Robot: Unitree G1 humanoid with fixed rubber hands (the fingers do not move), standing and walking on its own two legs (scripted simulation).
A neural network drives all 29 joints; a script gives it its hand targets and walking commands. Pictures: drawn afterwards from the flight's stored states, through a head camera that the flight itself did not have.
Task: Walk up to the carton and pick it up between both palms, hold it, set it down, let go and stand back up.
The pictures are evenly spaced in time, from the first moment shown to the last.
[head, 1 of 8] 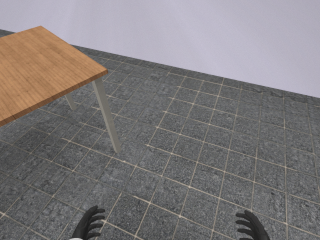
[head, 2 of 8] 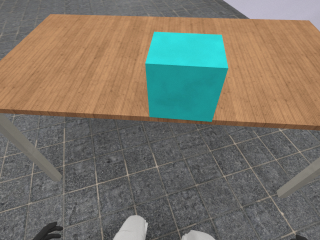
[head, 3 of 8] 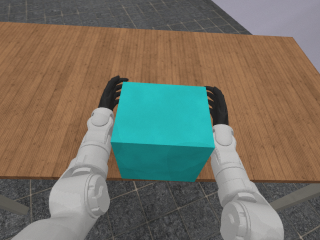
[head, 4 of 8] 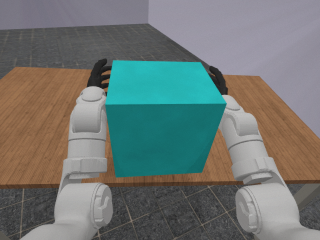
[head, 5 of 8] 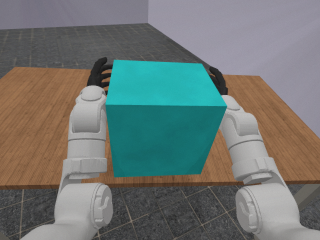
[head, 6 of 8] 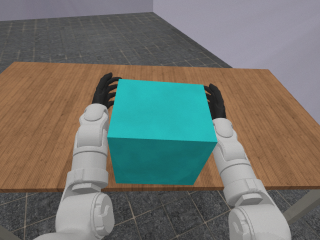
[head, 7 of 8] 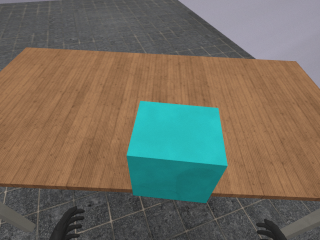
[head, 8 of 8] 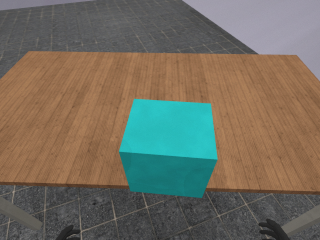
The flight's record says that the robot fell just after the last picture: no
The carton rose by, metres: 0.16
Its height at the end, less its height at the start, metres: +0.00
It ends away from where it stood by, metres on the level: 0.02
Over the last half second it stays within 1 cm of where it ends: yes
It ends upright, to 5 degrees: yes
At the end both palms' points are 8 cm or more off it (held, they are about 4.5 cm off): yes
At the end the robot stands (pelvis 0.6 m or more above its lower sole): yes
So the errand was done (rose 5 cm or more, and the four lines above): yes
